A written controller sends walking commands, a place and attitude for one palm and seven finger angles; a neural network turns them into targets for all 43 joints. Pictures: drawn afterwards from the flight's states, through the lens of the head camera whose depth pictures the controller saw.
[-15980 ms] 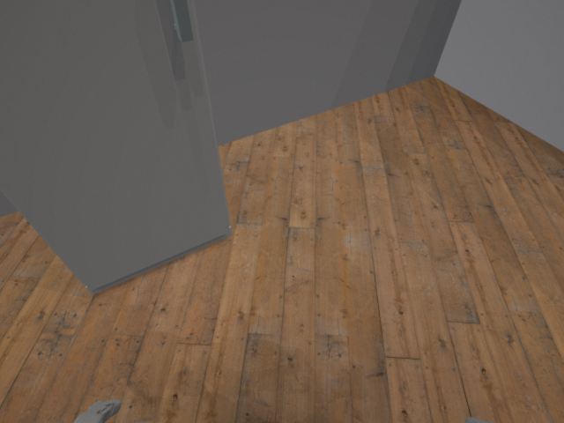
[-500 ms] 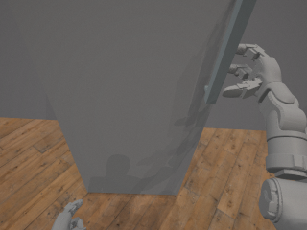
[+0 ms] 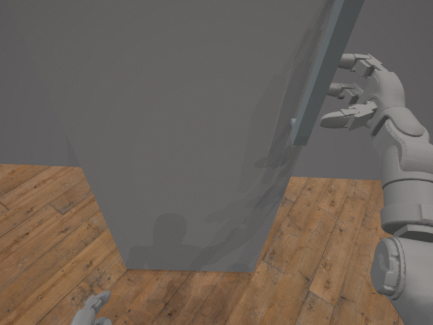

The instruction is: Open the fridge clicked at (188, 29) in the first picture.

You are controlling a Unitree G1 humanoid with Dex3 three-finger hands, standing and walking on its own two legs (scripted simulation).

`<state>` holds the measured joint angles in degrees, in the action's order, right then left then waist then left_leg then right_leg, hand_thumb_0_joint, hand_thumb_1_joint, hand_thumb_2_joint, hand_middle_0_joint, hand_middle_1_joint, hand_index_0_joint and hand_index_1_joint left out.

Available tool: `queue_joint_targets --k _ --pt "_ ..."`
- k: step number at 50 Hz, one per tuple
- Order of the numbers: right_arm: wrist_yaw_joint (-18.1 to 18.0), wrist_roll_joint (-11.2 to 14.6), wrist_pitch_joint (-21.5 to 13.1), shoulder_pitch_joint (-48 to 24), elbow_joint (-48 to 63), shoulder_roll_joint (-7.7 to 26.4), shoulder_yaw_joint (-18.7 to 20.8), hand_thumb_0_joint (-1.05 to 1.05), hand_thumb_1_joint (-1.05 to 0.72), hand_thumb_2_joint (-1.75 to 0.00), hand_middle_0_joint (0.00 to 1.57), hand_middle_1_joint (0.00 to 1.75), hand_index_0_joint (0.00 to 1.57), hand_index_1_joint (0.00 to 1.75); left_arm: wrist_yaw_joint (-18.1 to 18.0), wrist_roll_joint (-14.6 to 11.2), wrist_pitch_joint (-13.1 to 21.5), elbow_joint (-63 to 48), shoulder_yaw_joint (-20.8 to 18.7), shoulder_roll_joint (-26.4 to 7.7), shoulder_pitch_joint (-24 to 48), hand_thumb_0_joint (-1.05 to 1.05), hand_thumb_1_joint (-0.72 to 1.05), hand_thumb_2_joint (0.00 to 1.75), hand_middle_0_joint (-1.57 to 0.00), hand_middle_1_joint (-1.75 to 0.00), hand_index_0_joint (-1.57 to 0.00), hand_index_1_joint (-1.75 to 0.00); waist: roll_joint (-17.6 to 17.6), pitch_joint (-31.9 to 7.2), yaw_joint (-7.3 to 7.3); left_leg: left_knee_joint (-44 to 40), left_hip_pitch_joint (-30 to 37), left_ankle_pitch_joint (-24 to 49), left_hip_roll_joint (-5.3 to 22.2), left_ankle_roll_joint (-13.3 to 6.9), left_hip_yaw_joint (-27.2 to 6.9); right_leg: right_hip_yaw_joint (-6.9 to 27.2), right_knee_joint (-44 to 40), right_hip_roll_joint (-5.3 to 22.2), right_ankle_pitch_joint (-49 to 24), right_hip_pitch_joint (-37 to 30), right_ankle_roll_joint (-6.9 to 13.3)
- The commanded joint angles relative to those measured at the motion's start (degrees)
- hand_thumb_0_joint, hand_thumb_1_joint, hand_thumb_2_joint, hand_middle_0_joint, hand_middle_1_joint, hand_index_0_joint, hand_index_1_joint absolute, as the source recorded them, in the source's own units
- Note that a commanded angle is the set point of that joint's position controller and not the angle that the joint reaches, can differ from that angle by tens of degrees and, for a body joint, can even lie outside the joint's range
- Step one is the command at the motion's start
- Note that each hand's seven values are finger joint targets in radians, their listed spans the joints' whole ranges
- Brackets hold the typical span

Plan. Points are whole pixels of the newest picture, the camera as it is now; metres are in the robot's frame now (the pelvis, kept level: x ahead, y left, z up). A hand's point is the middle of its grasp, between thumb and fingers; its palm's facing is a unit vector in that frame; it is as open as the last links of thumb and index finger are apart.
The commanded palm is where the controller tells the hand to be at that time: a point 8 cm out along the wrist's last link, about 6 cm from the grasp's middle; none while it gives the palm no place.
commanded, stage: feel for the door with the fingertips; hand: right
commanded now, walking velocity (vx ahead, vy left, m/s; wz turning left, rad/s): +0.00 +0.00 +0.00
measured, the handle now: (316, 72) +0.48 -0.12 +0.27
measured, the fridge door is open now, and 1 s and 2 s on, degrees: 0 0 0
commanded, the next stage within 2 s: slide the fingers in behind the handle in 0.10 s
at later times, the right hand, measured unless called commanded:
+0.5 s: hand (341, 95) +0.43 -0.16 +0.26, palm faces -0.05 +1.00 -0.01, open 14.0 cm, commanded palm +0.41 -0.20 +0.25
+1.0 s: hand (326, 99) +0.43 -0.13 +0.25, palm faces -0.05 +1.00 -0.01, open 14.0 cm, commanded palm +0.41 -0.19 +0.25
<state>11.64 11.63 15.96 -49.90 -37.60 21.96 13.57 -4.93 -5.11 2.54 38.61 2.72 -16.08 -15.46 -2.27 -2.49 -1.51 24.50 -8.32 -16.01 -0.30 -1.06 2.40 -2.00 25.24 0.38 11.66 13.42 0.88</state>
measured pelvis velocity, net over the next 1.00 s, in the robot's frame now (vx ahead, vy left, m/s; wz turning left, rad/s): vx -0.01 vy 0.00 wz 0.00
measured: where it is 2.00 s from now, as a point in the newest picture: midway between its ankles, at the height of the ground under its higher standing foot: outside the picture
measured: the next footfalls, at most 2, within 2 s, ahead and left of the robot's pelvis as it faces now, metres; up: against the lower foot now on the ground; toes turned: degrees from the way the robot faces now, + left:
none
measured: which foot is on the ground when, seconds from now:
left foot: down 0.00-1.00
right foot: down 0.00-1.00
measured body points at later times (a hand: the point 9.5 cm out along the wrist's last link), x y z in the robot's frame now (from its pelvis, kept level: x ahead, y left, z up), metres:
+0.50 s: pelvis +0.00 -0.01 +0.00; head -0.02 +0.00 +0.45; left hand +0.12 +0.24 -0.10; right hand +0.43 -0.21 +0.26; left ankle -0.03 +0.11 -0.74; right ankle +0.02 -0.11 -0.74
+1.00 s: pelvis -0.01 +0.00 +0.00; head -0.02 +0.01 +0.45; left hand +0.13 +0.24 -0.10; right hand +0.43 -0.19 +0.25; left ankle -0.03 +0.11 -0.74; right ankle +0.02 -0.11 -0.74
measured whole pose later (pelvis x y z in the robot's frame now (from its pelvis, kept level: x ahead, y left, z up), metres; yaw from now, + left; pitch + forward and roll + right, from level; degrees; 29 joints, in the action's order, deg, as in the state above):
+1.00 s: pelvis -0.01 +0.00 +0.00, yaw +0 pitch -1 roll +0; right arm 6.5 10.4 18.9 -51.3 -36.7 18.1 10.7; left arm -4.6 -4.5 1.7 38.2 3.2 -14.9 -14.2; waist -2.3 -2.1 -1.4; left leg 23.7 -8.2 -15.0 -0.3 -0.8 2.3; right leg -2.0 24.6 0.3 10.7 13.3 1.1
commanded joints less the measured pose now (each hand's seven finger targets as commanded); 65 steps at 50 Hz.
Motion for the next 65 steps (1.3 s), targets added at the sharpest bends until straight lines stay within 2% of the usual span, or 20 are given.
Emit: queue_joint_targets --k 1,4,10,11,17,18,22,23,26,31,34,36,38,43,48,52,54,61,63,65 --pt "-0.05 0.48 -4.04 -30.27 10.12 12.67 3.05 0.0 0.5 -0.3 0.3 1.2 0.3 1.2 -0.27 -0.06 3.34 -7.75 -3.01 -6.66 4.43 0.0 0.9 0.9 -0.2 -0.3 -0.2 -0.3 3.68 -15.2 -0.15 -3.45 -3.19 19.25 -0.25 -0.1 -1.28 2.06 -0.31 -0.54 -12.27 -12.13 2.73" --pt "-1.11 -0.41 -4.41 -32.25 11.16 13.95 4.04 0.0 0.5 -0.3 0.3 1.2 0.3 1.2 -0.19 0.13 3.39 -7.69 -2.96 -6.59 3.93 0.0 0.9 0.9 -0.2 -0.3 -0.2 -0.3 0.86 -16.37 -0.07 -3.1 -3.42 19.05 -0.25 -0.36 -1.46 2.32 -0.34 -0.42 -13.11 -12.85 2.5" --pt "-1.35 -0.37 -5.36 -32.32 12.53 12.48 3.43 0.0 0.5 -0.3 0.3 1.2 0.3 1.2 0.08 0.33 3.68 -7.96 -3.06 -6.62 3.53 0.0 0.9 0.9 -0.2 -0.3 -0.2 -0.3 1.65 -17.89 -0.18 -2.69 -2.82 20.01 -0.57 -0.44 -1.12 2.47 -0.35 -0.15 -14.74 -13.86 2.33" --pt "-1.32 -0.12 -5.59 -32.13 12.1 12.33 3.09 0.0 0.5 -0.3 0.3 1.2 0.3 1.2 0.02 0.35 3.62 -7.84 -3.21 -6.77 3.18 0.0 0.9 0.9 -0.2 -0.3 -0.2 -0.3 4.0 -17.9 -0.42 -3.05 -2.52 19.86 -0.71 -0.32 -0.83 2.45 -0.33 0.0 -14.79 -13.87 2.48" --pt "-1.54 -0.24 -5.32 -31.69 14.05 11.62 3.17 0.0 0.5 -0.3 0.3 1.2 0.3 1.2 0.22 0.38 3.94 -8.24 -2.96 -6.49 3.91 0.0 0.9 0.9 -0.2 -0.3 -0.2 -0.3 0.16 -18.01 0.17 -2.9 -3.57 18.86 -0.72 -0.7 -0.93 2.78 -0.46 0.03 -15.03 -15.3 2.15" --pt "-1.7 -0.36 -5.19 -30.68 14.41 12.6 4.24 0.0 0.5 -0.3 0.3 1.2 0.3 1.2 0.3 0.52 3.86 -8.3 -2.99 -6.49 3.72 0.0 0.9 0.9 -0.2 -0.3 -0.2 -0.3 1.01 -18.69 0.49 -2.67 -2.82 19.55 -0.73 -0.7 -0.81 2.87 -0.54 0.16 -15.8 -15.22 1.99" --pt "-1.47 -0.04 -3.89 -27.04 14.49 10.67 2.9 0.0 0.5 -0.3 0.3 1.2 0.3 1.2 0.41 0.19 3.27 -8.92 -2.8 -6.43 4.71 0.0 0.9 0.9 -0.2 -0.3 -0.2 -0.3 2.56 -16.39 0.91 -2.8 -2.47 19.06 -0.75 -0.62 -0.59 2.63 -1.04 0.25 -15.06 -13.56 2.03" --pt "-1.48 -0.12 -3.47 -29.33 15.56 8.42 0.77 0.0 0.5 -0.3 0.3 1.2 0.3 1.2 0.43 0.16 3.25 -8.87 -2.79 -6.33 5.02 0.0 0.9 0.9 -0.2 -0.3 -0.2 -0.3 1.9 -16.23 0.13 -2.88 -3.59 18.58 -0.77 -0.57 -0.55 2.68 -1.07 0.32 -14.71 -14.36 1.94" --pt "-2.09 0.22 -2.36 -28.76 16.43 5.41 -1.18 0.0 0.5 -0.3 0.3 1.2 0.3 1.2 0.49 0.13 3.23 -8.93 -2.91 -6.03 5.44 0.0 0.9 0.9 -0.2 -0.3 -0.2 -0.3 1.64 -14.72 -0.07 -3.65 -5.51 15.49 -1.04 -0.61 -0.27 3.09 -1.31 0.56 -12.87 -15.0 1.8" --pt "-3.84 0.18 -1.63 -29.88 17.87 8.75 1.92 0.0 0.5 -0.3 0.3 1.2 0.3 1.2 0.24 0.51 2.89 -8.63 -2.62 -6.07 6.06 0.0 0.9 0.9 -0.2 -0.3 -0.2 -0.3 4.19 -16.07 0.5 -4.01 -4.01 14.5 -0.96 -0.51 -0.56 3.16 -1.72 0.28 -11.61 -14.34 1.93" --pt "-4.86 -0.47 -2.09 -31.92 19.65 7.03 0.76 0.0 0.5 -0.3 0.3 1.2 0.3 1.2 0.41 0.65 2.92 -8.67 -2.38 -5.43 6.48 0.0 0.9 0.9 -0.2 -0.3 -0.2 -0.3 1.67 -16.84 0.32 -3.52 -3.86 15.66 -0.84 -0.64 -0.64 3.02 -1.55 0.17 -12.79 -15.27 1.79" --pt "-5.28 -0.66 -2.34 -29.33 19.43 8.86 2.37 0.0 0.5 -0.3 0.3 1.2 0.3 1.2 0.45 0.82 2.66 -8.81 -2.5 -5.56 6.59 0.0 0.9 0.9 -0.2 -0.3 -0.2 -0.3 2.89 -18.04 1.0 -3.72 -2.31 16.53 -0.87 -0.56 -0.73 2.78 -1.49 0.23 -13.7 -15.19 1.87" --pt "-4.99 -0.46 -1.73 -29.64 18.08 6.6 0.69 0.0 0.5 -0.3 0.3 1.2 0.3 1.2 0.43 0.62 2.41 -8.71 -2.28 -5.3 6.91 0.0 0.9 0.9 -0.2 -0.3 -0.2 -0.3 3.08 -16.33 0.45 -3.85 -2.9 16.22 -0.83 -0.44 -0.82 2.58 -1.62 0.06 -12.38 -14.35 1.95" --pt "-4.56 -0.62 0.28 -29.69 12.87 7.3 0.46 0.0 0.5 -0.3 0.3 1.2 0.3 1.2 0.02 0.46 1.53 -8.14 -2.22 -5.76 6.64 0.0 0.9 0.9 -0.2 -0.3 -0.2 -0.3 4.11 -12.69 -0.09 -5.07 -3.78 13.96 -0.59 -0.13 -1.17 2.24 -2.31 -0.17 -8.77 -11.37 2.21" --pt "-4.67 -0.31 -1.47 -34.65 13.9 5.5 -1.35 0.0 0.5 -0.3 0.3 1.2 0.3 1.2 -0.23 0.6 2.2 -8.01 -2.34 -5.56 6.03 0.0 0.9 0.9 -0.2 -0.3 -0.2 -0.3 2.86 -14.08 -0.94 -5.1 -4.74 12.64 -0.69 -0.3 -1.1 2.91 -2.09 -0.22 -8.37 -12.89 2.24" --pt "-4.83 0.19 -4.27 -34.48 17.89 6.91 0.68 0.0 0.5 -0.3 0.3 1.2 0.3 1.2 0.01 0.94 3.09 -8.36 -2.52 -5.53 5.91 0.0 0.9 0.9 -0.2 -0.3 -0.2 -0.3 1.99 -19.86 0.12 -3.94 -1.69 16.94 -0.73 -0.61 -1.17 2.99 -1.41 -0.45 -12.73 -15.6 2.25" --pt "-4.74 0.39 -4.31 -32.0 17.27 5.5 0.45 0.0 0.5 -0.3 0.3 1.2 0.3 1.2 0.18 0.88 3.18 -8.33 -2.54 -5.18 6.14 0.0 0.9 0.9 -0.2 -0.3 -0.2 -0.3 3.42 -19.75 0.43 -3.62 -1.16 18.65 -0.8 -0.39 -1.12 2.38 -1.22 -0.53 -13.54 -15.19 2.35" --pt "-5.86 -1.07 -0.77 -24.56 13.53 9.66 4.07 0.0 0.5 -0.3 0.3 1.2 0.3 1.2 0.47 0.78 1.62 -8.43 -2.92 -5.89 6.14 0.0 0.9 0.9 -0.2 -0.3 -0.2 -0.3 6.43 -15.03 2.14 -4.39 0.44 20.04 -0.49 0.22 -1.3 1.19 -1.87 -0.62 -12.93 -10.39 2.67" --pt "-5.84 -1.16 -1.08 -28.58 19.08 7.53 1.67 0.0 0.5 -0.3 0.3 1.2 0.3 1.2 0.55 0.69 1.5 -9.28 -2.7 -5.38 6.97 0.0 0.9 0.9 -0.2 -0.3 -0.2 -0.3 3.21 -16.55 1.45 -3.82 0.64 21.7 -0.38 0.0 -1.44 1.11 -1.64 -0.73 -14.44 -12.07 2.64" --pt "-5.74 -0.89 -0.9 -28.35 19.53 4.0 -0.81 0.0 0.5 -0.3 0.3 1.2 0.3 1.2 0.64 0.62 1.64 -9.28 -2.71 -5.02 7.09 0.0 0.9 0.9 -0.2 -0.3 -0.2 -0.3 3.42 -15.91 0.78 -3.82 -1.16 20.89 -0.76 -0.04 -1.09 1.41 -1.31 -0.57 -14.45 -13.27 2.58"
